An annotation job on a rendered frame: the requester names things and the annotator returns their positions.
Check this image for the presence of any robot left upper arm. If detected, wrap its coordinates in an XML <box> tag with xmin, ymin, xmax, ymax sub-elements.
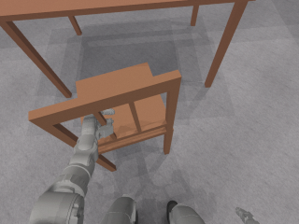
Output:
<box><xmin>30</xmin><ymin>191</ymin><xmax>85</xmax><ymax>224</ymax></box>

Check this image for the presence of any robot right hand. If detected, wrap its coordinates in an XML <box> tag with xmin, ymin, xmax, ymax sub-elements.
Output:
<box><xmin>235</xmin><ymin>207</ymin><xmax>260</xmax><ymax>224</ymax></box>

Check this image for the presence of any right robot foot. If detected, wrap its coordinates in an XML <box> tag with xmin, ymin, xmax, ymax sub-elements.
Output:
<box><xmin>166</xmin><ymin>200</ymin><xmax>178</xmax><ymax>224</ymax></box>

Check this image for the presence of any table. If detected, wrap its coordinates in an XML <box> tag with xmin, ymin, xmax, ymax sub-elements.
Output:
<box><xmin>0</xmin><ymin>0</ymin><xmax>256</xmax><ymax>98</ymax></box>

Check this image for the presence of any chair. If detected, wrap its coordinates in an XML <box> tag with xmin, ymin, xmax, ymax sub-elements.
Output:
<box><xmin>28</xmin><ymin>63</ymin><xmax>182</xmax><ymax>172</ymax></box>

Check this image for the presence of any left robot forearm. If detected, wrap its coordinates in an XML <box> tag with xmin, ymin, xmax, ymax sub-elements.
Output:
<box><xmin>28</xmin><ymin>133</ymin><xmax>99</xmax><ymax>224</ymax></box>

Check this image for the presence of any robot left hand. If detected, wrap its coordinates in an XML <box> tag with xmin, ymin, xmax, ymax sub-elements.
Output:
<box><xmin>80</xmin><ymin>108</ymin><xmax>115</xmax><ymax>140</ymax></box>

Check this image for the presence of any robot left thigh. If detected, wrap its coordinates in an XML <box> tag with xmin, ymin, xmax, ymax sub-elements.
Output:
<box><xmin>100</xmin><ymin>197</ymin><xmax>137</xmax><ymax>224</ymax></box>

